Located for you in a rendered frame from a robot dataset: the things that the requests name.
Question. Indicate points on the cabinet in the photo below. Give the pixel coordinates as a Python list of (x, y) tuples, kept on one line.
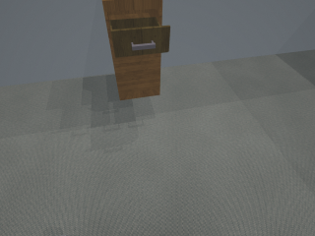
[(139, 75)]

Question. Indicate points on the handle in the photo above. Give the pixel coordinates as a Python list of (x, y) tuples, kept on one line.
[(143, 46)]

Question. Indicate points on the drawer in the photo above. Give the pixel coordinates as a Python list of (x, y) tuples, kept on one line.
[(139, 31)]

